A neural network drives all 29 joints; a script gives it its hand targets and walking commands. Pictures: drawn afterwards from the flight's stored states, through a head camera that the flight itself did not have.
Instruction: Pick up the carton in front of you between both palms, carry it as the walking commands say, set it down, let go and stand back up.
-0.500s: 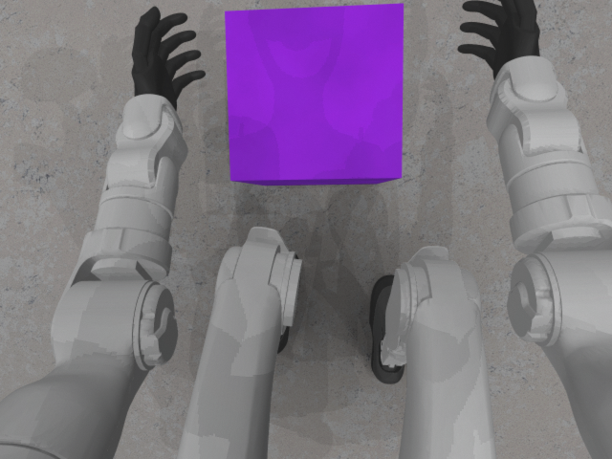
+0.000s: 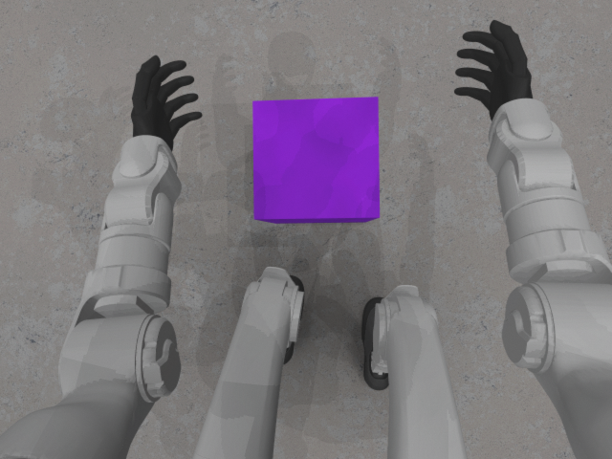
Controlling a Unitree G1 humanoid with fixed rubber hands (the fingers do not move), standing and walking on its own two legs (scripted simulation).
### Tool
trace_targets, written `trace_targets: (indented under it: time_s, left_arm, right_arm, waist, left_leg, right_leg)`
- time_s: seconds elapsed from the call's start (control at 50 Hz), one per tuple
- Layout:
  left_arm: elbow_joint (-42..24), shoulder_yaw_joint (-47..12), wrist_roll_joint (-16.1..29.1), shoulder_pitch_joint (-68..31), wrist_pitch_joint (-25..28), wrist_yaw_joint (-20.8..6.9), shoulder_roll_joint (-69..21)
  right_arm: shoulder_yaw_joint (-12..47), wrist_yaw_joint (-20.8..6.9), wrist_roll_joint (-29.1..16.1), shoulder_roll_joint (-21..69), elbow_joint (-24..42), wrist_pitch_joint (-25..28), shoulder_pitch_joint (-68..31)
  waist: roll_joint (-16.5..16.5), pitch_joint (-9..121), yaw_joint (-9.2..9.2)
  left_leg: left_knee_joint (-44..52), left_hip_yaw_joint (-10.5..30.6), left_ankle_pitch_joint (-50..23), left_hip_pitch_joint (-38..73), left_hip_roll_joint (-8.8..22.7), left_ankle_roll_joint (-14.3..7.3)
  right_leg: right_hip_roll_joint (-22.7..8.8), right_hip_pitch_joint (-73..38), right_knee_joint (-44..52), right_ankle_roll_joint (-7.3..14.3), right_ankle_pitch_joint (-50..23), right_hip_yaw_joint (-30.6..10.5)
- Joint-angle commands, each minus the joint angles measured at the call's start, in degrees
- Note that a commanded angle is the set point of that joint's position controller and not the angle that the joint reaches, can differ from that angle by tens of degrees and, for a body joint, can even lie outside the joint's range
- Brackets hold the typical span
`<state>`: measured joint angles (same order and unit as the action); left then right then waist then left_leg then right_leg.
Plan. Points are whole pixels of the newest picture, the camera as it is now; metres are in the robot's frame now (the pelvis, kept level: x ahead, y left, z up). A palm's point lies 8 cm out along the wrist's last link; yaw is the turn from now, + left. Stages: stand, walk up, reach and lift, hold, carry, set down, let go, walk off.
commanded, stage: set down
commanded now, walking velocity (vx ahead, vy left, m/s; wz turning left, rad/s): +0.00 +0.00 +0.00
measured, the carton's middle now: (317, 171) +0.47 +0.06 -0.42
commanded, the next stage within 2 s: let go in 0.22 s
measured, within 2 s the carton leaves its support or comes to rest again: neither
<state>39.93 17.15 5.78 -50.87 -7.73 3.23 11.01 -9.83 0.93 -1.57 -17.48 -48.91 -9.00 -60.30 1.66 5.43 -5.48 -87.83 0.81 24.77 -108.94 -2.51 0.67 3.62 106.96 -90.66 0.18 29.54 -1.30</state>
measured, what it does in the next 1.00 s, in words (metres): rises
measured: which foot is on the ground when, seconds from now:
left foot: down 0.00-1.00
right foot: down 0.00-1.00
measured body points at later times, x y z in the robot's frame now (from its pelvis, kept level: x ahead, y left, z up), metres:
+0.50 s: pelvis +0.04 +0.01 +0.14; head +0.29 +0.01 +0.51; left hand +0.41 +0.24 +0.02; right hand +0.46 -0.18 +0.01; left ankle +0.10 +0.11 -0.51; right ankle +0.07 -0.11 -0.51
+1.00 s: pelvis +0.11 +0.01 +0.22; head +0.19 +0.00 +0.67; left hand +0.28 +0.24 +0.14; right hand +0.32 -0.22 +0.13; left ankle +0.10 +0.11 -0.51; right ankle +0.07 -0.11 -0.51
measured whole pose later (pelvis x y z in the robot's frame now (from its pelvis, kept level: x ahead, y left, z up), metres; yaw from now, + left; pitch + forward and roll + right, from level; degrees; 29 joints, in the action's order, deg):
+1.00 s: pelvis +0.11 +0.01 +0.22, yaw +0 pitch +10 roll +0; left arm 25.2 2.1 1.9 11.9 0.4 -3.7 11.5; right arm -4.6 -1.1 1.4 -11.2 -29.2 0.8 7.1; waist -1.3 0.7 -2.2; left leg -28.0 2.3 13.9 -23.6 -2.5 -0.8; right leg 1.5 21.1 -28.6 0.4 17.1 -3.0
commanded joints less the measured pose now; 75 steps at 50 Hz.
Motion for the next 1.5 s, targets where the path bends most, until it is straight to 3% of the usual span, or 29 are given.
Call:
trace_targets:
  time_s: [0.0,0.26,0.38,0.48,0.58,0.82,0.88,0.98,1.12,1.28,1.36,1.38,1.4,1.48]
  left_arm:
    - [-5.70,1.13,-0.68,-8.40,1.39,-0.51,5.90]
    - [-3.40,2.22,-4.18,-2.63,3.73,-2.80,4.39]
    - [-6.55,0.44,-8.51,10.25,4.43,-5.74,5.21]
    - [-11.44,-3.00,-9.09,20.37,5.39,-7.69,6.46]
    - [-12.80,-6.54,-6.95,30.53,6.72,-8.46,5.43]
    - [-18.14,-12.24,-4.19,56.39,9.65,-6.81,4.92]
    - [-19.34,-13.11,-3.91,60.16,9.70,-6.64,5.26]
    - [-20.37,-13.79,-3.77,62.79,8.62,-7.00,6.08]
    - [-20.55,-13.22,-5.32,62.43,4.27,-7.40,7.13]
    - [-20.55,-12.40,-7.07,61.49,0.69,-7.55,7.11]
    - [-20.89,-12.47,-7.10,61.17,0.23,-7.61,6.96]
    - [-24.78,-11.70,-8.32,58.63,-2.90,-6.17,9.25]
    - [-23.51,-12.64,-7.77,59.86,-3.82,-5.59,8.56]
    - [-23.72,-13.61,-6.66,59.87,-5.15,-4.80,7.67]
  right_arm:
    - [-1.25,-0.51,0.55,-5.27,5.40,1.38,-11.95]
    - [-3.41,-1.31,4.02,-2.47,2.81,3.20,-5.68]
    - [-4.28,1.66,7.74,2.28,8.98,3.49,9.87]
    - [-2.53,2.95,7.06,3.82,18.29,4.93,20.97]
    - [-0.47,1.65,5.11,3.84,21.12,6.86,31.53]
    - [2.33,-0.82,3.68,2.31,21.53,10.99,58.64]
    - [3.03,-1.39,3.37,1.76,23.19,11.40,63.04]
    - [4.87,-2.40,2.49,1.64,26.21,10.25,68.84]
    - [6.35,-4.26,1.48,0.99,28.64,5.88,70.87]
    - [6.14,-4.99,1.74,0.88,29.84,2.45,69.89]
    - [5.74,-4.79,2.36,0.76,30.13,1.89,70.16]
    - [5.78,-3.73,1.28,0.22,27.02,3.48,73.18]
    - [5.96,-3.19,1.33,0.26,27.90,3.68,72.30]
    - [6.68,-2.87,1.06,0.03,29.05,3.57,70.19]
  waist:
    - [3.29,54.72,-1.48]
    - [2.85,51.04,-0.72]
    - [1.66,53.31,-0.21]
    - [-0.78,45.10,0.05]
    - [-1.58,35.32,0.96]
    - [-3.33,20.52,2.67]
    - [-2.20,15.13,3.33]
    - [1.07,6.30,4.83]
    - [-0.29,-5.06,5.20]
    - [-1.75,-9.37,4.50]
    - [-0.68,-9.40,4.98]
    - [-2.61,-6.21,5.46]
    - [-0.64,-6.89,5.86]
    - [-0.08,-7.89,5.21]
  left_leg:
    - [10.49,-4.57,-18.72,36.67,-1.22,2.64]
    - [25.03,-3.22,-23.10,47.43,-0.50,2.33]
    - [31.15,-2.86,-27.68,59.87,-0.69,1.25]
    - [36.84,-0.90,-28.80,71.13,0.19,0.40]
    - [41.80,1.47,-30.29,79.83,1.30,0.26]
    - [52.50,3.75,-44.42,100.74,1.85,0.84]
    - [56.44,3.15,-42.05,102.43,1.51,0.86]
    - [62.10,1.30,-32.18,101.58,0.60,0.50]
    - [65.12,0.05,-21.24,103.88,-0.27,0.07]
    - [64.59,-0.58,-19.28,106.85,-0.24,0.04]
    - [64.38,-0.47,-20.10,108.12,-0.16,-0.10]
    - [62.64,-0.70,-18.96,107.05,-1.61,0.38]
    - [62.50,-0.33,-18.45,106.46,-1.53,0.04]
    - [62.34,0.24,-18.24,104.86,-1.27,-0.11]
  right_leg:
    - [1.10,-31.35,13.46,-1.02,-14.22,2.15]
    - [0.20,-43.86,28.50,-1.38,-20.59,0.47]
    - [0.49,-54.46,35.71,-1.89,-26.44,0.32]
    - [0.11,-57.30,42.24,-1.64,-24.56,0.23]
    - [-0.45,-59.45,47.13,-1.32,-22.66,0.27]
    - [-0.64,-74.30,58.59,-0.36,-28.61,-0.66]
    - [-1.08,-81.57,62.28,-0.45,-29.80,-0.69]
    - [-2.10,-92.95,67.05,-1.13,-31.68,-0.75]
    - [-3.03,-95.46,70.65,-1.03,-24.11,-0.81]
    - [-3.05,-96.66,71.35,-0.74,-21.79,-1.11]
    - [-2.88,-97.17,71.06,-0.83,-22.90,-0.94]
    - [-3.29,-100.52,69.04,-0.66,-27.24,-1.07]
    - [-3.15,-99.73,68.48,-0.93,-28.20,-1.11]
    - [-3.02,-98.89,68.10,-0.51,-26.55,-0.96]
